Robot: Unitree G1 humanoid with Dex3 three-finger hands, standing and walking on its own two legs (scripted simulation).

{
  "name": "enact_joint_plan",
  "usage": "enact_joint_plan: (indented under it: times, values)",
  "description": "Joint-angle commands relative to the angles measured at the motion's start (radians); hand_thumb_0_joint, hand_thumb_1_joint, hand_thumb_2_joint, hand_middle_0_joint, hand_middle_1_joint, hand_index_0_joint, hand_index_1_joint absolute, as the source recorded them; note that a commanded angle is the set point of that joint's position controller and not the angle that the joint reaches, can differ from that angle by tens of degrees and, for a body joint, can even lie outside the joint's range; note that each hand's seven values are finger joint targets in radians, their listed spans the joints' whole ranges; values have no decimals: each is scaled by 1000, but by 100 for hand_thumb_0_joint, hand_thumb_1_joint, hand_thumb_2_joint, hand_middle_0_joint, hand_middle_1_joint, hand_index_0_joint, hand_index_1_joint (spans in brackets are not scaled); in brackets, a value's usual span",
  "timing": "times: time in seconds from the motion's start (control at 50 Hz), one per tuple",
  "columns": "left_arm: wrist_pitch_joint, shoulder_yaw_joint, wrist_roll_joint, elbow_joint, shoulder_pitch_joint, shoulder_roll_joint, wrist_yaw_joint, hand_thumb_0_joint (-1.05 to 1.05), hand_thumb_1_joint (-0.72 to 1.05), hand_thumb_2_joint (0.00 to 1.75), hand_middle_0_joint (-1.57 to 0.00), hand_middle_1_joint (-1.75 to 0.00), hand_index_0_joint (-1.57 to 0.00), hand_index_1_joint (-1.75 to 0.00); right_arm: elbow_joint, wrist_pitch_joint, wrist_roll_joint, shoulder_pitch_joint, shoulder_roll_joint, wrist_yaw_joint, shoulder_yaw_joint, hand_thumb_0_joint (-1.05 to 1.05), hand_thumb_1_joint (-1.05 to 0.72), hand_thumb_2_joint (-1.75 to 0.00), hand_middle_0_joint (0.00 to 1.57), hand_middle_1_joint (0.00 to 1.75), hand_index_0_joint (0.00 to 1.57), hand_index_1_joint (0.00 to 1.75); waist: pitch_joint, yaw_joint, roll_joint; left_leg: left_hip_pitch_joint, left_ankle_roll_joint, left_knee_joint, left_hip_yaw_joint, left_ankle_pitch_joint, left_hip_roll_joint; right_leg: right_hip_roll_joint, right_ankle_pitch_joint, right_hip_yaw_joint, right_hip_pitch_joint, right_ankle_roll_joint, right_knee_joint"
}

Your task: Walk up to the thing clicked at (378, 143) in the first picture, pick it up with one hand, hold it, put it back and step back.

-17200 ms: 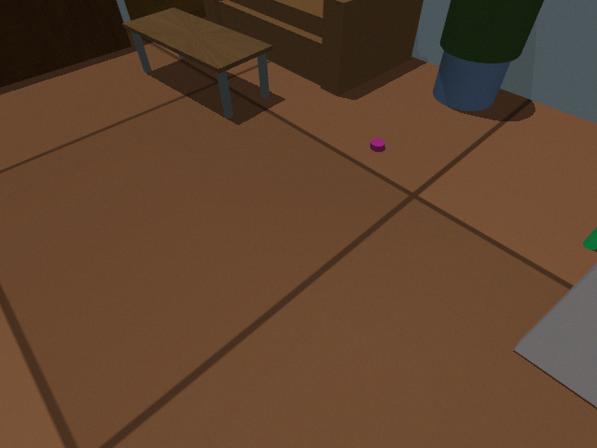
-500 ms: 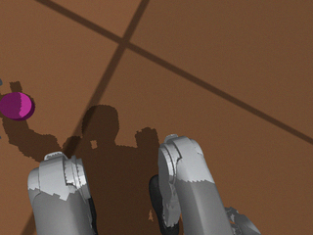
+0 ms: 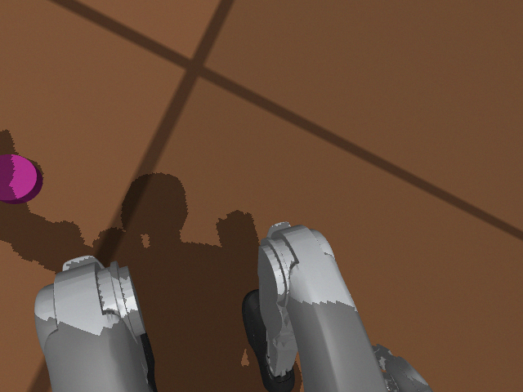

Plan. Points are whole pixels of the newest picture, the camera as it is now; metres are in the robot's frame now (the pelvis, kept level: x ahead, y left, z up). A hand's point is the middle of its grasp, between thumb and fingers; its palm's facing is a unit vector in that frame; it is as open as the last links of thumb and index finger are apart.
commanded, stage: rise first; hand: left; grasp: from above
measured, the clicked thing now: (12, 179) +0.46 +0.34 -0.29
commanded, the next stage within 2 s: approach in 0.36 s
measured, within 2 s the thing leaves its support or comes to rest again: neither
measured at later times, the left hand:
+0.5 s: hand out of the picture +0.42 +0.37 -0.18, palm faces -0.43 -0.13 -0.89, open 14.1 cm
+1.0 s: hand (7, 150) +0.47 +0.31 -0.17, palm faces -0.41 -0.11 -0.91, open 14.0 cm
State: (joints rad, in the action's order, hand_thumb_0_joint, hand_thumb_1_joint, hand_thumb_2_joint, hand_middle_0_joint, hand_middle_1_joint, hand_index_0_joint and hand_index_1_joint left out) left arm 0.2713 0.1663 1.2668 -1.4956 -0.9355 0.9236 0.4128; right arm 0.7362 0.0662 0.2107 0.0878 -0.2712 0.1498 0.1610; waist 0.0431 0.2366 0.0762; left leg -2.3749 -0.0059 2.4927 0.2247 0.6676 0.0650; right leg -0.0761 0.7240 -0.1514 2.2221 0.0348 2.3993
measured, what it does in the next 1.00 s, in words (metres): stands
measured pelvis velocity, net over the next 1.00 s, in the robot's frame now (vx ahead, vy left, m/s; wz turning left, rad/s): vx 0.00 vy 0.00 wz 0.00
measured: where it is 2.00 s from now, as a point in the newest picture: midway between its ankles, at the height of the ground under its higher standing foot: (210, 375)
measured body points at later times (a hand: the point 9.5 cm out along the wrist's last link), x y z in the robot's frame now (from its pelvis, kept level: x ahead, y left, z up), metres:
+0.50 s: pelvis +0.00 +0.00 +0.00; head +0.23 +0.11 +0.37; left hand +0.44 +0.38 -0.13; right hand +0.09 -0.26 -0.09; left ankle +0.07 +0.14 -0.28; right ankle +0.10 -0.12 -0.28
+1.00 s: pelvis +0.00 +0.00 +0.01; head +0.24 +0.08 +0.37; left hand +0.49 +0.31 -0.12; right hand +0.05 -0.26 -0.09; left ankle +0.07 +0.14 -0.28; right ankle +0.10 -0.12 -0.28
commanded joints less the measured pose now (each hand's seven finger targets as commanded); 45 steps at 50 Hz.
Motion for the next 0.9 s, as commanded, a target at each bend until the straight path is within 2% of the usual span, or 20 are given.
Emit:
enact_joint_plan:
  times: [0.0, 0.04, 0.08, 0.18, 0.2, 0.22, 0.26, 0.38, 0.44, 0.46, 0.54, 0.58, 0.6, 0.64, 0.7, 0.74, 0.8, 0.84, 0.86, 0.88]
  values:
    - [4, 33, -15, 139, -251, 292, 39, 0, -56, 100, -6, -104, -6, -104, -13, 3, -9, 182, -281, -15, -83, 0, -90, -90, 20, 30, 20, 30, -673, -10, -411, 551, 21, -237, -105, -172, -6, -28, -263, -75, -268, -59, -235]
    - [0, 35, -17, 133, -232, 286, 37, 0, -56, 100, -7, -104, -7, -104, -14, 3, -12, 181, -280, -11, -87, 0, -90, -90, 20, 30, 20, 30, -662, -16, -420, 562, 19, -242, -107, -173, -6, -25, -260, -74, -263, -60, -231]
    - [2, 22, -19, 147, -263, 276, 35, 0, -56, 101, -7, -105, -7, -105, -15, 1, -11, 181, -277, -11, -84, 0, -90, -90, 20, 30, 20, 30, -661, 1, -413, 543, 22, -238, -108, -160, -7, -29, -255, -71, -263, -60, -240]
    - [-2, 18, -15, 151, -242, 273, 32, 0, -55, 99, -6, -106, -7, -105, -16, -1, -16, 183, -273, -11, -87, 0, -90, -90, 20, 30, 20, 30, -670, -14, -406, 538, 22, -243, -112, -159, -8, -30, -253, -68, -273, -59, -246]
    - [-4, 8, -18, 159, -256, 253, 30, 0, -56, 100, -7, -105, -7, -105, -15, -2, -13, 188, -275, -11, -89, 0, -90, -90, 20, 30, 20, 30, -663, -1, -401, 544, 23, -245, -110, -157, -10, -28, -253, -73, -265, -58, -247]
    - [-3, 14, -22, 184, -263, 260, 29, 0, -56, 100, -7, -105, -7, -105, -14, -1, -15, 188, -276, -12, -92, 0, -90, -90, 20, 30, 20, 30, -677, -7, -423, 567, 20, -251, -109, -167, -10, -27, -257, -72, -267, -59, -246]
    - [-9, 2, -24, 134, -240, 242, 24, 0, -55, 100, -7, -105, -7, -105, -14, 1, -18, 186, -276, -11, -90, 0, -90, -90, 20, 30, 20, 30, -660, 1, -405, 563, 21, -244, -106, -175, -7, -26, -265, -73, -260, -58, -242]
    - [0, 9, -23, 158, -275, 267, 25, 0, -53, 98, -7, -105, -8, -104, -21, -5, -18, 182, -275, -15, -83, 0, -90, -90, 20, 30, 20, 30, -666, -7, -407, 535, 23, -247, -113, -154, -11, -26, -251, -67, -273, -56, -256]
    - [-1, 2, -20, 137, -280, 258, 25, 0, -61, 108, -8, -100, -5, -104, -19, 0, -21, 184, -279, -17, -84, 0, -91, -90, 20, 30, 20, 30, -645, 11, -398, 544, 22, -250, -107, -149, -10, -24, -244, -72, -257, -57, -249]
    - [-5, -1, -15, 124, -255, 247, 24, 0, -54, 100, -6, -108, -7, -107, -17, 0, -22, 183, -275, -17, -85, 0, -90, -90, 20, 30, 20, 30, -653, -1, -399, 550, 21, -251, -108, -150, -8, -28, -244, -69, -260, -59, -252]
    - [-7, -44, -20, 175, -290, 194, 27, 0, -53, 97, -7, -108, -8, -107, -18, 4, -25, 196, -271, -16, -92, 0, -90, -90, 20, 30, 20, 30, -677, 16, -420, 573, 19, -255, -109, -153, -9, -26, -251, -70, -255, -59, -257]
    - [-9, -81, -29, 188, -342, 137, 30, 0, -52, 96, -6, -109, -8, -107, -14, 9, -30, 202, -274, -17, -97, 0, -90, -89, 20, 30, 20, 30, -673, 42, -438, 588, 13, -272, -96, -137, -7, -22, -242, -82, -218, -62, -247]
    - [-15, -108, -32, 155, -346, 100, 32, 0, -53, 97, -6, -109, -8, -107, -12, 14, -32, 203, -274, -17, -97, 0, -90, -90, 20, 30, 20, 30, -632, 59, -422, 579, 13, -273, -92, -121, -4, -21, -233, -84, -192, -61, -251]
    - [-22, -132, -30, 196, -418, 67, 42, 0, -52, 97, -7, -110, -8, -108, -5, 21, -32, 228, -275, -19, -99, 0, -90, -89, 20, 30, 20, 30, -655, 82, -422, 588, 13, -268, -94, -133, -5, -22, -252, -82, -203, -59, -260]
    - [-51, -102, -13, 193, -429, 123, 77, 0, -52, 97, -7, -109, -9, -107, -8, 26, -32, 237, -276, -17, -92, 0, -90, -90, 20, 30, 20, 30, -709, 54, -467, 604, 11, -265, -110, -171, -6, -23, -282, -71, -234, -61, -260]
    - [-85, -91, -8, 139, -425, 119, 99, 0, -51, 96, -7, -109, -9, -107, -7, 23, -29, 237, -275, -15, -86, 0, -90, -89, 20, 30, 20, 30, -706, 50, -468, 601, 11, -271, -114, -182, -6, -25, -292, -72, -229, -63, -253]
    - [-137, -58, -4, 67, -436, 162, 120, 0, -54, 98, -7, -107, -8, -106, -28, 25, -29, 239, -278, -12, -68, 0, -90, -90, 20, 30, 20, 30, -682, 54, -452, 555, 20, -263, -123, -181, -10, -24, -296, -64, -249, -62, -255]
    - [-168, -57, -21, 12, -407, 158, 117, 0, -56, 99, -7, -105, -7, -105, -38, 24, -29, 226, -274, -10, -56, 0, -90, -90, 20, 30, 20, 30, -691, 48, -416, 521, 28, -256, -129, -178, -10, -32, -295, -50, -282, -61, -264]
    - [-180, -59, -26, -16, -401, 160, 109, 0, -55, 99, -7, -105, -7, -105, -44, 28, -33, 228, -279, -10, -54, 0, -90, -90, 20, 30, 20, 30, -663, 57, -400, 507, 33, -258, -130, -165, -12, -30, -283, -53, -275, -59, -267]
    - [-184, -53, -40, -9, -401, 181, 102, 0, -54, 98, -7, -107, -8, -106, -50, 29, -37, 216, -277, -11, -48, 0, -90, -89, 20, 30, 20, 30, -665, 46, -398, 478, 36, -261, -131, -148, -12, -34, -263, -47, -287, -61, -272]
